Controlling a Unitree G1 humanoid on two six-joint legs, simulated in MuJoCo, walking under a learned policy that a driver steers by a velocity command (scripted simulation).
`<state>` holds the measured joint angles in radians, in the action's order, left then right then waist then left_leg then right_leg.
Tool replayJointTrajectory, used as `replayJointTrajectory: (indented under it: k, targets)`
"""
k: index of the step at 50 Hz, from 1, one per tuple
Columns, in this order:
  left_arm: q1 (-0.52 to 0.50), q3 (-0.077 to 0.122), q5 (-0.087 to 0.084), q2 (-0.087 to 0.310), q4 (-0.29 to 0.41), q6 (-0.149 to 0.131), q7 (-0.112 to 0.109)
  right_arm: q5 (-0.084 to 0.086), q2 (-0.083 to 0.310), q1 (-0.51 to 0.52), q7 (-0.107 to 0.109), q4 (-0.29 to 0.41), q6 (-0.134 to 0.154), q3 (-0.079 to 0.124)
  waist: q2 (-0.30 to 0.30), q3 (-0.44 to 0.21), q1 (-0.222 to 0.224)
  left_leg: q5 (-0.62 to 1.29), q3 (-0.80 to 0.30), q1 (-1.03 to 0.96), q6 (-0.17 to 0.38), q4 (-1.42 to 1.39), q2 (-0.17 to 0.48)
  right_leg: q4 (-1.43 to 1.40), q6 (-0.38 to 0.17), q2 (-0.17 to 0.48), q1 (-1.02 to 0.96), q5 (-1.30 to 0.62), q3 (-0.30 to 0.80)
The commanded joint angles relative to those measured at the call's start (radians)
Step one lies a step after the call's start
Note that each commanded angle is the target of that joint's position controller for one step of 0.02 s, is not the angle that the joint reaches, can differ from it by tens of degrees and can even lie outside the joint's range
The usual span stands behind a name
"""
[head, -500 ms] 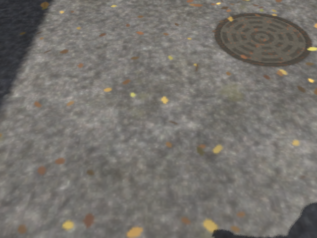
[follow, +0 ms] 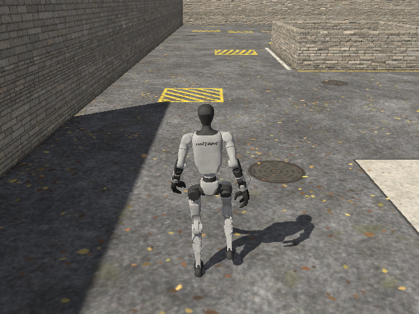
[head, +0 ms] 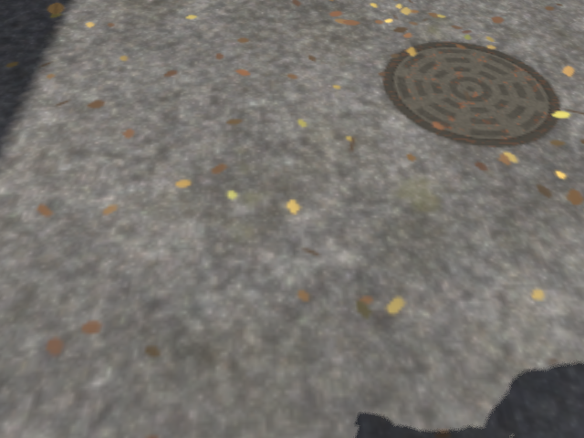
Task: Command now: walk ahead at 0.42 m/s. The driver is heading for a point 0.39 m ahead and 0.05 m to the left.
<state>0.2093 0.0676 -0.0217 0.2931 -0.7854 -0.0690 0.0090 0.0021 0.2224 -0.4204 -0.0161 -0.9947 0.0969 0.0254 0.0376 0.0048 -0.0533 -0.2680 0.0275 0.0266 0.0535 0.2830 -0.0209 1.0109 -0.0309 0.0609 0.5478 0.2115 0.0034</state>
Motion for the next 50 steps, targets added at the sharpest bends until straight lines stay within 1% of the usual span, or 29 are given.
replayJointTrajectory:
  k: [1,3,6,9,11,12,13,14,15,16,17,18,19,20,22,23,26,29,31,33,34,35,36,37,38,39,40,44,50]
  targets:
    - [-0.146,-0.005,0.003,0.006,0.103,-0.012,0.013,-0.003,0.153,-0.03,0.017,0.035,-0.005,0.022,-0.113,0.085,-0.014,0.386,-0.167,-0.083,0.12,-0.144,0.22,-0.139,0.03,0.024,0.216,-0.104,-0.016]
    - [-0.225,-0.016,0.0,-0.012,0.129,-0.015,0.018,-0.003,0.167,-0.032,0.028,0.038,-0.01,0.021,-0.12,0.107,-0.031,0.37,-0.123,-0.022,0.111,-0.172,0.199,-0.287,0.04,0.004,0.148,-0.195,-0.038]
    - [-0.308,-0.02,-0.007,-0.004,0.155,-0.02,0.029,0.005,0.18,-0.074,0.033,0.024,-0.011,0.023,-0.13,0.142,-0.047,0.341,-0.107,-0.005,0.12,-0.197,0.219,-0.412,0.031,-0.021,0.083,-0.264,-0.054]
    - [-0.346,-0.017,-0.009,0.019,0.175,-0.029,0.042,0.015,0.187,-0.078,0.035,0.015,-0.016,0.031,-0.131,0.15,-0.022,0.431,-0.1,-0.092,0.112,-0.156,0.265,-0.48,-0.01,-0.026,0.076,-0.24,-0.033]
    - [-0.294,-0.002,-0.005,0.058,0.166,-0.032,0.043,0.011,0.21,-0.055,0.036,0.023,-0.023,0.042,-0.15,0.083,0.031,0.714,-0.087,-0.15,0.092,-0.052,0.279,-0.491,-0.047,-0.06,-0.025,-0.183,-0.048]
    - [-0.207,0.013,-0.004,0.087,0.144,-0.03,0.038,0.007,0.224,-0.043,0.037,0.027,-0.031,0.048,-0.169,0.013,0.083,0.902,-0.074,-0.162,0.082,0.061,0.272,-0.484,-0.071,-0.091,-0.142,-0.155,-0.069]
    - [-0.039,0.034,-0.001,0.123,0.091,-0.027,0.03,-0.001,0.216,-0.024,0.038,0.035,-0.042,0.045,-0.162,-0.088,0.17,1.005,-0.043,-0.114,0.049,0.264,0.225,-0.514,-0.102,-0.114,-0.355,-0.202,-0.085]
    - [0.137,0.046,0.02,0.169,0.047,-0.023,0.017,-0.014,0.188,-0.023,0.04,0.061,-0.043,0.033,-0.103,-0.226,0.228,0.766,-0.044,0.12,0.015,0.54,0.181,-0.454,-0.156,0.034,-0.696,-0.342,0.069]
    - [0.191,0.054,0.04,0.239,0.019,-0.022,0.022,-0.015,0.036,-0.193,0.027,0.061,-0.029,-0.01,0.197,-0.413,0.132,-0.128,-0.046,0.492,-0.057,0.964,-0.039,-0.52,-0.352,0.337,-1.045,-0.368,0.563]
    - [0.183,0.032,0.031,0.144,0.017,-0.017,0.022,0.009,0.128,-0.158,0.02,0.03,-0.006,0.012,0.137,-0.443,0.168,-0.339,-0.207,0.533,-0.055,1.113,-0.051,-0.623,-0.353,0.346,-0.968,-0.425,0.674]
    - [0.067,0.018,0.022,0.114,0.025,-0.016,0.019,0.036,0.179,-0.049,0.018,0.076,0.003,0.031,0.11,-0.245,0.137,-0.294,-0.179,0.59,-0.051,1.124,0.006,-0.639,-0.308,0.309,-0.791,-0.508,0.48]
    - [-0.009,0.007,0.019,0.081,0.029,-0.019,0.02,0.032,0.18,0.02,0.026,0.095,0.005,0.03,0.012,-0.15,0.104,-0.225,-0.136,0.571,-0.054,1.07,0.061,-0.658,-0.274,0.263,-0.636,-0.616,0.343]
    - [-0.051,0.0,0.022,0.061,0.024,-0.025,0.025,0.018,0.17,0.051,0.034,0.1,-0.002,0.036,-0.034,-0.088,0.074,-0.186,-0.114,0.54,-0.061,1.005,0.089,-0.689,-0.25,0.22,-0.511,-0.674,0.258]
    - [-0.074,-0.005,0.032,0.047,0.015,-0.033,0.027,0.011,0.154,0.033,0.039,0.099,-0.016,0.039,-0.01,-0.079,0.039,-0.152,-0.116,0.467,-0.062,0.957,0.115,-0.725,-0.235,0.191,-0.425,-0.689,0.197]
    - [-0.093,-0.01,0.042,0.041,-0.012,-0.044,0.031,0.005,0.098,-0.004,0.044,0.093,-0.043,0.03,0.005,-0.078,0.002,-0.118,-0.105,0.366,-0.077,0.859,0.12,-0.764,-0.243,0.168,-0.31,-0.737,0.131]
    - [-0.105,-0.012,0.046,0.044,-0.027,-0.048,0.029,0.001,0.087,-0.001,0.047,0.1,-0.053,0.028,0.014,-0.072,-0.013,-0.101,-0.1,0.339,-0.086,0.777,0.124,-0.773,-0.244,0.157,-0.267,-0.754,0.095]
    - [-0.125,-0.006,0.046,0.085,-0.055,-0.037,0.013,-0.013,0.084,0.091,0.052,0.137,-0.071,0.018,0.05,-0.086,-0.003,0.028,-0.078,0.284,-0.101,0.535,0.123,-0.777,-0.225,0.125,-0.237,-0.716,0.027]
    - [-0.084,-0.004,0.04,0.112,-0.09,-0.013,0.003,-0.004,0.12,0.166,0.05,0.152,-0.088,0.026,0.035,-0.094,0.029,0.125,-0.072,0.246,-0.102,0.423,0.107,-0.788,-0.207,0.132,-0.252,-0.472,0.047]
    - [-0.078,-0.01,0.033,0.108,-0.107,0.001,0.001,-0.006,0.135,0.207,0.051,0.164,-0.094,0.032,0.03,-0.065,0.036,0.119,-0.072,0.226,-0.089,0.344,0.1,-0.779,-0.191,0.135,-0.248,-0.272,0.075]
    - [-0.078,-0.023,0.019,0.078,-0.118,0.011,-0.002,-0.019,0.138,0.209,0.053,0.159,-0.091,0.037,0.015,-0.045,0.019,0.169,-0.055,0.141,-0.065,0.199,0.083,-0.725,-0.141,0.096,-0.23,-0.091,0.082]
    - [-0.037,-0.036,0.024,0.045,-0.134,0.012,-0.003,-0.026,0.16,0.211,0.057,0.166,-0.088,0.042,-0.02,-0.036,0.021,0.282,-0.1,0.091,-0.048,0.121,0.122,-0.684,-0.088,0.056,-0.216,-0.022,0.073]
    - [0.02,-0.043,0.043,0.026,-0.142,0.009,-0.003,-0.024,0.216,0.216,0.063,0.177,-0.088,0.051,-0.107,-0.049,0.066,0.453,-0.177,0.045,-0.016,0.123,0.204,-0.604,-0.039,-0.01,-0.194,0.06,0.031]
    - [0.114,-0.046,0.039,-0.002,-0.159,0.015,-0.01,-0.019,0.221,0.262,0.061,0.162,-0.091,0.049,-0.242,-0.072,0.141,0.322,-0.209,0.116,0.05,0.115,0.229,-0.62,-0.007,-0.056,-0.243,0.129,-0.018]
    - [0.058,-0.045,0.041,0.032,-0.162,0.026,-0.019,-0.011,0.149,0.297,0.049,0.168,-0.089,0.038,-0.2,-0.046,0.107,0.166,-0.185,0.191,0.032,0.096,0.175,-0.627,0.012,-0.051,-0.314,0.079,-0.022]
    - [0.02,-0.037,0.036,0.063,-0.161,0.037,-0.024,-0.013,0.123,0.303,0.041,0.163,-0.085,0.031,-0.162,-0.02,0.088,0.132,-0.151,0.207,0.001,0.099,0.136,-0.623,0.013,-0.05,-0.309,0.054,-0.022]
    - [0.012,-0.036,0.03,0.065,-0.168,0.046,-0.031,-0.016,0.133,0.303,0.037,0.157,-0.08,0.032,-0.139,-0.018,0.083,0.175,-0.131,0.2,-0.017,0.115,0.115,-0.616,0.008,-0.043,-0.312,0.032,-0.017]
    - [0.013,-0.035,0.032,0.072,-0.173,0.052,-0.034,-0.013,0.14,0.294,0.035,0.148,-0.073,0.034,-0.126,-0.022,0.079,0.226,-0.124,0.183,-0.022,0.127,0.11,-0.614,0.006,-0.039,-0.31,0.004,-0.013]
    - [0.001,-0.035,0.025,0.068,-0.194,0.053,-0.034,-0.005,0.14,0.271,0.038,0.112,-0.064,0.035,-0.085,-0.061,0.068,0.409,-0.105,0.121,-0.008,0.176,0.1,-0.599,0.01,-0.023,-0.342,-0.112,-0.005]
    - [-0.002,-0.033,0.021,0.063,-0.232,0.069,-0.039,-0.003,0.136,0.285,0.039,0.078,-0.074,0.036,-0.047,-0.059,0.068,0.439,-0.093,0.115,0.006,0.186,0.09,-0.588,0.02,-0.02,-0.372,-0.151,-0.009]
